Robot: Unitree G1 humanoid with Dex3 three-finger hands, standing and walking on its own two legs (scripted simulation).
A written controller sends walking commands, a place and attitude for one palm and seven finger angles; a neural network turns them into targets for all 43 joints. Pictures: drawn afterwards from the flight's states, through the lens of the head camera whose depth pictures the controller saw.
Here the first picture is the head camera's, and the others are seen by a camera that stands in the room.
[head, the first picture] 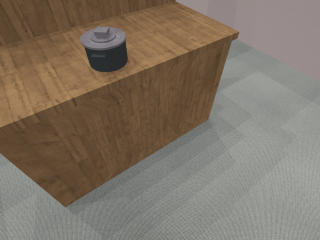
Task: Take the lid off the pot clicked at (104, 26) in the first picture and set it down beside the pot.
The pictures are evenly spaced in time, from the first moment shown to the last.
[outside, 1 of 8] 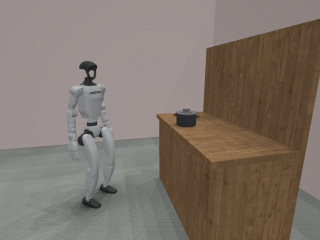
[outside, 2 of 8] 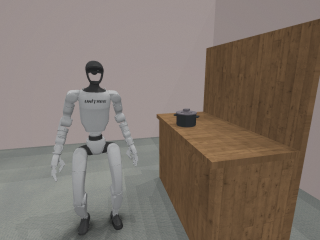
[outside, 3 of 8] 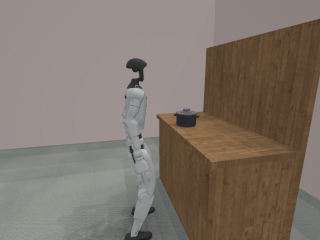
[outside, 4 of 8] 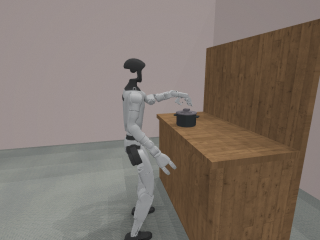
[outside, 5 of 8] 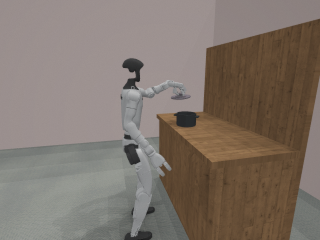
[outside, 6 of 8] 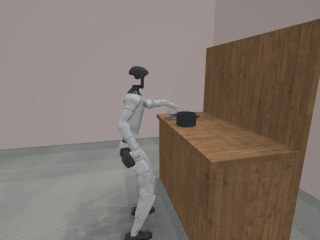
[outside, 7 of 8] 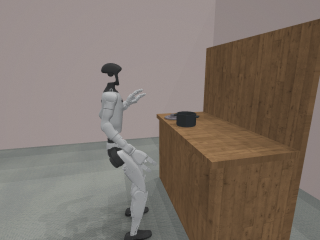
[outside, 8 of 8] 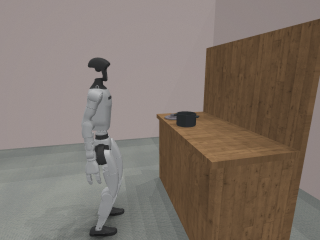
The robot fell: no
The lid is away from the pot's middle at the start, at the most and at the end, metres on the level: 0.00 0.26 0.26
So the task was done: yes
